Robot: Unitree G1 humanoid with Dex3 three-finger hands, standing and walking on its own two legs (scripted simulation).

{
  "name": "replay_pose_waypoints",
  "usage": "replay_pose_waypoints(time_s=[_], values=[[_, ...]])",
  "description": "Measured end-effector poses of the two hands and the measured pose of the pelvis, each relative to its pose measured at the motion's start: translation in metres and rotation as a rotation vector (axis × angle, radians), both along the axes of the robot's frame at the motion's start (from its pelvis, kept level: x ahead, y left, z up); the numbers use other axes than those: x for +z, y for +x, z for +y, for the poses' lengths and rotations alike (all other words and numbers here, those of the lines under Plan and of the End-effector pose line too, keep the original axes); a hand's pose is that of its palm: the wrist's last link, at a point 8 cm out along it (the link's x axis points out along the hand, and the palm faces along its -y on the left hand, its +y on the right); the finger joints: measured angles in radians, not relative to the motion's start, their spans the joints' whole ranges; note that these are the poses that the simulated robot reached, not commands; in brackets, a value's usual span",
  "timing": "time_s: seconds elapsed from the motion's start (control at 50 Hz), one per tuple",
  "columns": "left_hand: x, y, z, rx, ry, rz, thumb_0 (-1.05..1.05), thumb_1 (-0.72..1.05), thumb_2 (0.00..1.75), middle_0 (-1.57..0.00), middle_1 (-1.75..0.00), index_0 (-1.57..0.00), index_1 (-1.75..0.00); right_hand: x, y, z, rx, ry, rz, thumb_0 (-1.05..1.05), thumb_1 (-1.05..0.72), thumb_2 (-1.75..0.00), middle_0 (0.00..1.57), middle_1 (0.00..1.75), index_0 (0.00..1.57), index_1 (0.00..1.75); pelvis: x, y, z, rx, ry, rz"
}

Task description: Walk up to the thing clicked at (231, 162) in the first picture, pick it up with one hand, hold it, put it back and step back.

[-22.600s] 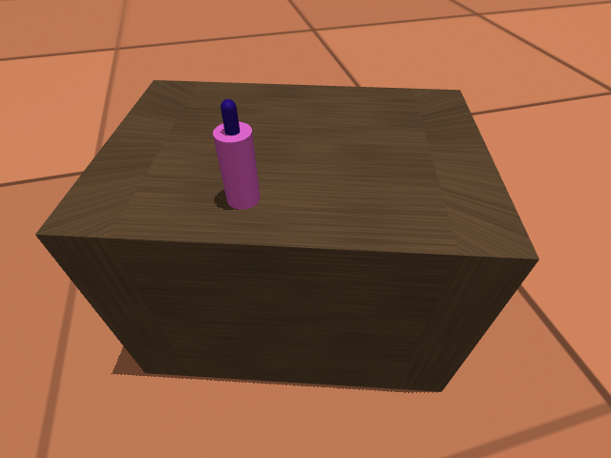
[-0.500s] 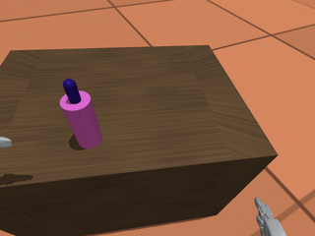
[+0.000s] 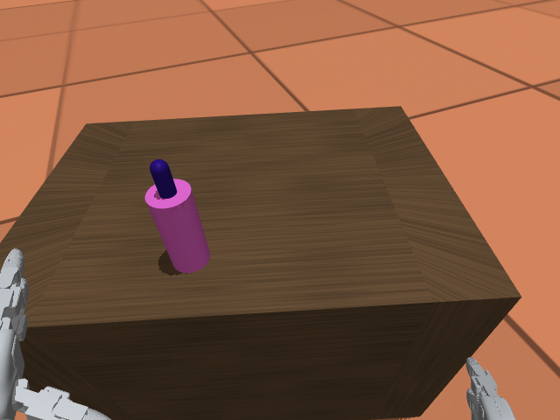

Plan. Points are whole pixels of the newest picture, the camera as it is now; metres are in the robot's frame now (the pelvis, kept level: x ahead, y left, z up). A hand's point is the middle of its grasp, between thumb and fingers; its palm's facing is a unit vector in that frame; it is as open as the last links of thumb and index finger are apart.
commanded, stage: sink last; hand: left
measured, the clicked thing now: (176, 216) +0.46 +0.21 +0.07
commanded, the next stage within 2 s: home in 0.30 s
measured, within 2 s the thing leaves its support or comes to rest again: neither
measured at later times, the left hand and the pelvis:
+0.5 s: hand (52, 388) +0.16 +0.26 +0.11, palm faces +0.35 -0.83 -0.44, open 17.5 cm; pelvis -0.02 -0.01 +0.00, yaw +0 degrees
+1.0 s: hand out of the picture +0.17 +0.17 -0.09, palm faces +0.06 -0.99 -0.16, open 17.6 cm; pelvis +0.00 +0.01 -0.01, yaw +0 degrees
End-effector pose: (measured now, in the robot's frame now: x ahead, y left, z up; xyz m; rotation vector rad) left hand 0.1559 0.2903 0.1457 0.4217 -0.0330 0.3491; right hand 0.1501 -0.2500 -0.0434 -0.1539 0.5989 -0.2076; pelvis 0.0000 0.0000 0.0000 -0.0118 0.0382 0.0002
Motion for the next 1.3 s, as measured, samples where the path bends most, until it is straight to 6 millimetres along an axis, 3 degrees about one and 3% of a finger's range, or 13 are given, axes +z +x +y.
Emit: replay_pose_waypoints(time_s=[0.08,0.16,0.32,0.44,0.56,0.72,0.86,0.94,1.0,1.06,1.18,1.3], values=[[0.008,-0.021,-0.018,-0.042,0.02,-0.014,-0.01,-0.52,0.01,-0.05,-0.05,-0.07,-0.03,0.002,0.001,-0.001,0.003,0.016,-0.047,-0.01,0.53,-0.05,0.06,0.06,0.06,0.06,-0.001,-0.004,-0.004,0.005,0.005,-0.012],[0.018,-0.03,-0.024,-0.044,0.048,-0.056,-0.01,-0.52,0.01,-0.06,-0.05,-0.07,-0.04,0.0,-0.006,-0.006,0.003,0.016,-0.052,-0.01,0.53,-0.05,0.06,0.06,0.06,0.06,-0.001,-0.008,-0.009,0.012,0.012,-0.024],[0.009,-0.028,-0.017,-0.027,0.056,-0.059,-0.01,-0.54,0.02,-0.06,-0.05,-0.06,-0.04,-0.006,-0.027,-0.014,0.005,0.002,-0.006,-0.01,0.53,-0.05,0.06,0.06,0.06,0.06,-0.002,-0.018,-0.016,0.005,0.02,-0.029],[-0.001,-0.028,-0.004,-0.013,0.074,-0.021,-0.01,-0.56,0.03,-0.06,-0.05,-0.07,-0.05,-0.001,-0.028,-0.022,-0.013,-0.032,-0.008,-0.01,0.51,-0.06,0.06,0.06,0.06,0.06,-0.001,-0.018,-0.014,0.002,0.019,-0.027],[-0.042,-0.031,0.01,0.052,-0.02,0.085,-0.01,-0.57,0.04,-0.06,-0.05,-0.06,-0.05,-0.006,-0.021,-0.015,-0.009,-0.036,0.013,-0.01,0.35,-0.2,0.09,0.11,0.09,0.11,-0.001,-0.015,-0.008,-0.002,0.018,-0.015],[-0.125,-0.023,-0.034,-0.025,-0.255,0.312,-0.01,-0.54,0.06,-0.05,-0.06,-0.06,-0.06,-0.011,0.002,0.046,0.095,0.045,0.01,0.0,-0.1,-0.46,0.13,0.18,0.13,0.18,-0.003,-0.009,0.0,0.002,0.011,0.018],[-0.173,-0.021,-0.039,-0.035,-0.315,0.508,-0.01,-0.56,0.05,-0.05,-0.05,-0.06,-0.05,-0.012,0.002,0.03,0.043,-0.017,0.03,0.0,-0.49,-0.67,0.17,0.24,0.17,0.24,-0.006,-0.001,0.007,-0.001,0.002,0.038],[-0.201,-0.014,-0.055,-0.071,-0.355,0.606,-0.01,-0.57,0.04,-0.05,-0.05,-0.05,-0.05,-0.013,0.002,0.031,0.049,-0.028,0.042,0.01,-0.68,-0.78,0.19,0.27,0.19,0.27,-0.009,-0.002,0.008,-0.005,0.0,0.055],[-0.211,-0.006,-0.068,-0.102,-0.382,0.635,-0.01,-0.57,0.04,-0.05,-0.05,-0.05,-0.05,-0.011,0.002,0.037,0.061,-0.021,0.042,0.01,-0.78,-0.83,0.19,0.28,0.19,0.28,-0.01,-0.001,0.007,-0.009,-0.001,0.065],[-0.21,0.0,-0.069,-0.098,-0.38,0.631,-0.01,-0.57,0.04,-0.05,-0.05,-0.06,-0.05,-0.011,0.001,0.037,0.061,-0.019,0.039,0.01,-0.83,-0.86,0.2,0.29,0.2,0.29,-0.011,0.001,0.006,-0.012,-0.003,0.066],[-0.198,0.001,-0.054,-0.037,-0.322,0.598,-0.01,-0.58,0.03,-0.05,-0.05,-0.05,-0.04,-0.033,-0.005,0.027,0.036,-0.022,0.13,0.01,-0.88,-0.89,0.21,0.3,0.21,0.3,-0.013,0.005,0.004,-0.008,-0.012,0.059],[-0.206,-0.008,-0.063,-0.031,-0.318,0.665,-0.01,-0.58,0.03,-0.04,-0.05,-0.05,-0.04,-0.051,-0.014,0.018,0.019,-0.019,0.19,0.02,-0.9,-0.9,0.21,0.3,0.21,0.3,-0.017,0.002,0.002,-0.008,-0.011,0.069]])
